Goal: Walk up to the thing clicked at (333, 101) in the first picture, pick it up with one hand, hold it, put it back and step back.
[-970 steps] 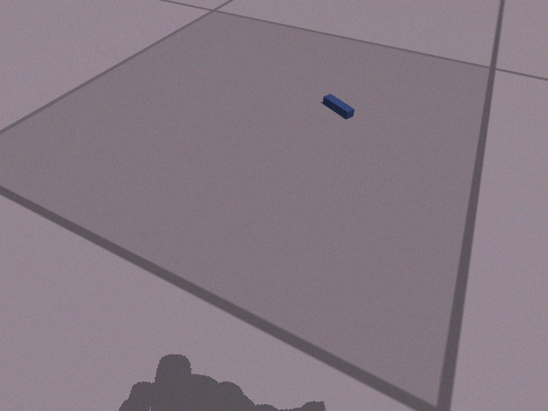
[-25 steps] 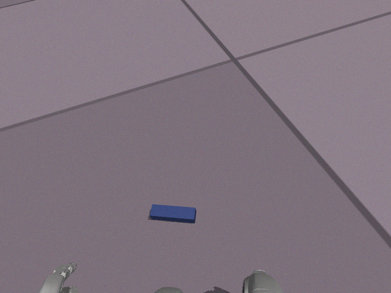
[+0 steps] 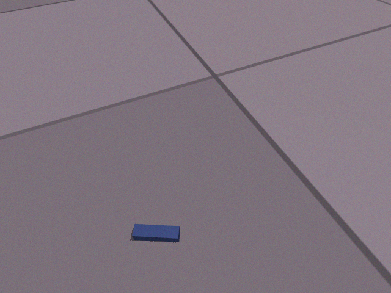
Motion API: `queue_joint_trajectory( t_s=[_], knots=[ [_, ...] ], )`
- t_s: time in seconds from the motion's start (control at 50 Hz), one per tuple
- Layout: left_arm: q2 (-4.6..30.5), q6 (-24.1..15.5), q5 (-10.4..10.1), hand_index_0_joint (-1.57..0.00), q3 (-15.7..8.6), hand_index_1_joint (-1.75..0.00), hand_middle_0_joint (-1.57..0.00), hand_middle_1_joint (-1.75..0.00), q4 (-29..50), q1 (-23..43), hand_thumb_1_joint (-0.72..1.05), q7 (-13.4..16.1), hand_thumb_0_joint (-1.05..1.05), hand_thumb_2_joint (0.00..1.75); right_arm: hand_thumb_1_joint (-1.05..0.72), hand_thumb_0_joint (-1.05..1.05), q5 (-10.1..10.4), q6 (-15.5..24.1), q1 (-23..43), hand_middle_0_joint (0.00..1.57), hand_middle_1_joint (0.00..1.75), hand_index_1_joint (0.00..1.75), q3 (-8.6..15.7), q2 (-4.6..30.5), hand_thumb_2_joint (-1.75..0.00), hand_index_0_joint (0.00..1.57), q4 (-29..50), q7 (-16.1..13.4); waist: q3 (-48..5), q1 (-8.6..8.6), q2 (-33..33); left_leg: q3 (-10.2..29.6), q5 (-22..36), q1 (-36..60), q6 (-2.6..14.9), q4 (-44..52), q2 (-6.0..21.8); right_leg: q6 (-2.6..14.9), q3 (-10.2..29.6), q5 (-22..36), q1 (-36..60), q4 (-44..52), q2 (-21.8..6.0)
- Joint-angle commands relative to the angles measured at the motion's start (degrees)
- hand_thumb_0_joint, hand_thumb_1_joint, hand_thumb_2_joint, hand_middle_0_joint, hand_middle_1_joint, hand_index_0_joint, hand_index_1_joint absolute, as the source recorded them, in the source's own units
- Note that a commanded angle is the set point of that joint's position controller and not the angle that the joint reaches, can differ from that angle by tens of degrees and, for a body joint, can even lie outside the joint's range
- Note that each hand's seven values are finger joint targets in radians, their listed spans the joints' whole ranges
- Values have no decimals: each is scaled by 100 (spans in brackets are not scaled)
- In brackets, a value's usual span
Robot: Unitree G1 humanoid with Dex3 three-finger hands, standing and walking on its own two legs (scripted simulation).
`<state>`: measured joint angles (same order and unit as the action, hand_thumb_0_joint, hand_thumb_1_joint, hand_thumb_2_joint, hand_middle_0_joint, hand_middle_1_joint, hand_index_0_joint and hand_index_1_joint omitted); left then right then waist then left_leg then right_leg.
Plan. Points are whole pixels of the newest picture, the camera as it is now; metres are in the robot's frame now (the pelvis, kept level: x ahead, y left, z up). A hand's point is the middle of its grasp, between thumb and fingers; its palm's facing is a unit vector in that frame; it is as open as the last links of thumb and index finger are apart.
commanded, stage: walk up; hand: left
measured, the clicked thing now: (156, 233) +0.50 +0.24 -0.73
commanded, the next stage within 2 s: stand in 1.04 s
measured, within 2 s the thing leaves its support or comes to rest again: neither
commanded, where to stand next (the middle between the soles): +0.12 +0.01 m, yaw -2 degrees
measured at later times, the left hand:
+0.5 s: hand out of the picture +0.14 +0.30 -0.17, palm faces -0.07 -0.93 -0.36, open 7.4 cm
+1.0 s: hand out of the picture +0.00 +0.32 -0.13, palm faces -0.01 -0.92 -0.40, open 7.4 cm
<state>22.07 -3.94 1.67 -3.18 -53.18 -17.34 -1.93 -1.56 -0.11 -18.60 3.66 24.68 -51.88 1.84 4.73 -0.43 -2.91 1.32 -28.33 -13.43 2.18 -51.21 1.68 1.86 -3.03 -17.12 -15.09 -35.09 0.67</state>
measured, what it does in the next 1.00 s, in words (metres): steps on the spot: left foot, then right foot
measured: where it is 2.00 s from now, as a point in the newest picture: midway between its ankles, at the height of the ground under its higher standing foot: outside the picture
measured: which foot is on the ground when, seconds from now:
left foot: up 0.00-0.28, down 0.30-0.70, up 0.72-0.98, down 1.00-1.00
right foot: down 0.00-0.34, up 0.36-0.64, down 0.66-1.00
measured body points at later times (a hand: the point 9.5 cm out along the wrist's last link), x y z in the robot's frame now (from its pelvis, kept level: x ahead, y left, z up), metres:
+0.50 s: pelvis +0.00 +0.04 -0.01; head +0.09 +0.06 +0.43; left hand +0.14 +0.35 -0.15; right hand +0.11 -0.27 -0.12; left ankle +0.14 +0.14 -0.73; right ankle -0.04 -0.10 -0.64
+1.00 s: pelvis -0.03 +0.04 +0.00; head -0.01 +0.04 +0.45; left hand +0.00 +0.37 -0.10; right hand +0.00 -0.29 -0.12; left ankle -0.02 +0.15 -0.72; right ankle -0.09 -0.08 -0.73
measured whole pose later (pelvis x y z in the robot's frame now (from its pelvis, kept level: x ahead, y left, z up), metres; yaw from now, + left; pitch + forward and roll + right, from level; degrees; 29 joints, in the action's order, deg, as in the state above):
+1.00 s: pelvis -0.03 +0.04 +0.00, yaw -2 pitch -1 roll +0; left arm 23.0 -0.9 2.2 -5.0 -50.5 -19.1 -2.6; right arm -1.5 0.4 -17.8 3.6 23.8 -56.0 2.4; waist 3.6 -2.7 -0.4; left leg -0.9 -23.1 -15.0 0.5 -34.3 -1.0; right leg 0.3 -2.4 -22.6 -8.2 -32.0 -2.8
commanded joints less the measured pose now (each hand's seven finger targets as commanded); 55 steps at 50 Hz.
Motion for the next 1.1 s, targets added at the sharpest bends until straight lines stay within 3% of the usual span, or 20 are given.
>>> queue_joint_trajectory(
  t_s=[0.0, 0.08, 0.14, 0.26, 0.32, 0.36, 0.42, 0.58, 0.64, 0.66, 0.68, 0.7, 0.76, 0.84, 0.9, 0.98, 1.0, 1.02, 1.04, 1.08],
  knots=[
    [1830, -201, -159, -20, -416, -30, -20, -30, 472, -527, 90, 202, 0, 90, -90, 0, 104, 217, 381, 20, 30, 30, 260, 1107, -90, 20, 724, -45, 329, -220, 466, 712, 107, -2439, 54, -1192, 169, 1218, 2833, 869, 1371, 1888, -2060],
    [1468, -221, -160, -20, -207, -30, -20, -30, 498, -101, 90, 344, 0, 90, -90, 0, 149, 91, 132, 20, 30, 30, 153, 690, -90, 20, 445, -103, 203, 68, 932, 292, 752, -1211, -179, -340, 39, 818, 1024, 4519, 267, 1223, -1371],
    [1262, -53, -174, -20, -95, -30, -20, -30, 650, 421, 90, 401, 0, 90, -90, 0, 276, 63, 382, 20, 30, 30, 98, 567, -90, 20, 344, -179, 150, 69, 1455, -155, 1259, -715, -261, 340, -164, 699, 532, 5238, -116, 989, -1158],
    [1275, 489, -272, -20, -98, -30, -20, -30, 965, 851, 90, 406, 0, 90, -90, 0, 160, 29, 281, 20, 30, 30, 243, 827, -90, 20, 277, -326, -644, 280, 1050, -462, 3127, 321, -149, 2092, -430, 309, 552, 2474, -329, -857, -637],
    [952, 633, -435, -20, -81, -30, -20, -30, 867, 129, 90, 487, 0, 90, -90, 0, 100, 53, 529, 20, 30, 30, 369, 1410, -90, 20, 590, -347, -1386, 25, -398, 1925, 6755, 929, 1137, 2418, 1787, -41, 827, -2064, -823, -3354, 430],
    [1188, 729, -335, -20, -118, -30, -20, -30, 662, 123, 90, 570, 0, 90, -90, 0, 137, 2, 804, 20, 30, 30, 450, 1459, -90, 20, 666, -382, -1308, 87, -647, 2304, 5553, 377, 1498, 2613, 2025, -39, 1277, -2134, -890, -4197, 246],
    [1266, 776, -350, -20, -232, -30, -20, -30, 525, 11, 90, 470, 0, 90, -90, 0, 42, -76, 1464, 20, 30, 30, 340, 1080, -90, 20, 944, -386, -1031, -143, -628, 1037, 3767, -213, 945, 2570, 1226, -59, 1202, -1394, -895, -4159, 214],
    [1188, 554, -153, -20, -346, -30, -20, -30, 354, -246, 90, 315, 0, 90, -90, 0, -114, -193, 1207, 20, 30, 30, 420, 1273, -90, 20, 900, -210, -1403, 62, -947, 1271, 27, 142, 967, 2794, 1323, -174, 328, -1740, -83, -658, -18],
    [1220, 455, 53, -20, -454, -30, -20, -30, -36, -686, 90, 258, 0, 90, -90, 0, -46, -297, 1137, 20, 30, 30, 359, 1028, -90, 20, 793, -218, -708, -146, 61, 683, -773, -1556, 334, 1717, 677, 162, 814, -1322, 932, 1215, -82],
    [1519, 447, 168, -20, -527, -30, -20, -30, 226, -211, 90, 275, 0, 90, -90, 0, 17, -252, 1029, 20, 30, 30, 183, 503, -90, 20, 816, -226, -173, -63, 1430, -3, -738, -2771, -95, 423, -95, 542, 2892, -2952, 531, 1937, -1235],
    [2234, 474, 210, -20, -628, -30, -20, -30, 584, 460, 90, 300, 0, 90, -90, 0, 18, -183, 1780, 20, 30, 30, 311, 947, -90, 20, 917, -315, 421, -468, 1837, 622, -350, -1978, -269, -372, -423, 1286, 4244, -4348, -1747, 2744, -2443],
    [2154, 435, 166, -20, -564, -30, -20, -30, 761, 1110, 90, 280, 0, 90, -90, 0, 15, -119, 1740, 20, 30, 30, 467, 1303, -90, 20, 747, -326, 1001, -141, 1468, 831, 81, -1140, -323, -753, -163, 1315, 4049, -4184, -2829, 2702, -2483],
    [1123, 245, 77, -20, -400, -30, -20, -30, 540, 1254, 90, 318, 0, 90, -90, 0, 138, -10, 754, 20, 30, 30, 231, 665, -90, 20, 214, -202, 436, 301, 956, 496, 765, -1460, -247, -459, -577, 564, 1397, 56, -512, 1737, -1053],
    [1626, 203, 160, -20, -628, -30, -20, -30, 540, -40, 90, 91, 0, 90, -90, 0, 107, 207, 1056, 20, 30, 30, 255, 1143, -90, 20, 462, -97, 258, -539, 1730, -148, 119, -2366, -303, 399, -367, 909, 2070, -2259, 1352, 2028, -1287],
    [1598, 215, 67, -20, -617, -30, -20, -30, 491, -454, 90, 35, 0, 90, -90, 0, 41, 359, 1379, 20, 30, 30, 266, 1036, -90, 20, 594, -9, 391, -690, 1354, -80, -25, -2281, -224, 1355, -152, 1075, 2278, -1775, 1715, 1899, -1689],
    [1309, 253, -81, -20, -355, -30, -20, -30, 823, 123, 90, -6, 0, 90, -90, 0, 30, 534, -176, 20, 30, 30, 369, 901, -90, 20, 146, -103, -661, 306, 566, -315, 1647, 1187, 30, 3574, -321, 512, 652, 1574, 593, -376, -953],
    [878, 252, -146, -20, -239, -30, -20, -30, 939, 12, 90, 3, 0, 90, -90, 0, -25, 575, -791, 20, 30, 30, 536, 1295, -90, 20, 100, -171, -1186, 539, -400, 1184, 1080, 2682, 228, 3685, 535, 171, 283, 726, -823, -1806, -493],
    [417, 183, -241, -20, -130, -30, -20, -30, 996, 491, 90, 167, 0, 90, -90, 0, 19, 584, 148, 20, 30, 30, 360, 1494, -90, 20, 228, -326, -507, 304, -940, 2351, 4636, 2368, 365, 3421, 1832, -37, 624, -1074, -1784, -1433, 198],
    [822, 270, -340, -20, -204, -30, -20, -30, 1068, 875, 90, 308, 0, 90, -90, 0, 47, 561, 273, 20, 30, 30, 301, 1205, -90, 20, 211, -360, -600, 344, -24, 2019, 5673, 1604, 1122, 2947, 1824, -55, 1206, -1372, -982, -1719, -192],
    [906, 342, -306, -20, -181, -30, -20, -30, 852, 589, 90, 353, 0, 90, -90, 0, 119, 441, 584, 20, 30, 30, 220, 886, -90, 20, 291, -366, -248, 46, 77, 1089, 5247, 1141, 1122, 3095, 1536, -35, 1116, -1461, -814, -1588, -254]
  ],
)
